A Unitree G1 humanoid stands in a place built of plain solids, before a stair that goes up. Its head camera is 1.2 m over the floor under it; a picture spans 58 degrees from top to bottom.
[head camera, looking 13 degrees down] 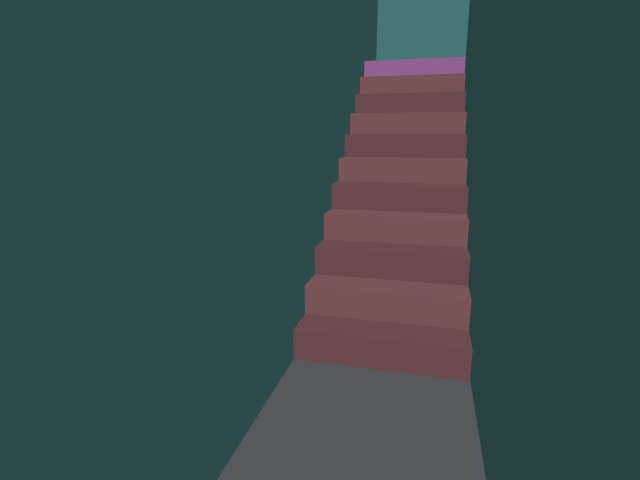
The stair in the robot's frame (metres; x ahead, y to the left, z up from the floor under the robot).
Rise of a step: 0.18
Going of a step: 0.24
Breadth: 0.94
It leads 14 degrees to the right of straight ahead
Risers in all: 11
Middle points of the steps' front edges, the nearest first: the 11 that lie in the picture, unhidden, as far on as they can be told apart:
2.11 -0.31 0.18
2.33 -0.37 0.36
2.56 -0.42 0.53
2.79 -0.48 0.71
3.02 -0.54 0.89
3.25 -0.60 1.07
3.48 -0.66 1.24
3.71 -0.71 1.42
3.94 -0.77 1.60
4.17 -0.83 1.78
4.40 -0.89 1.95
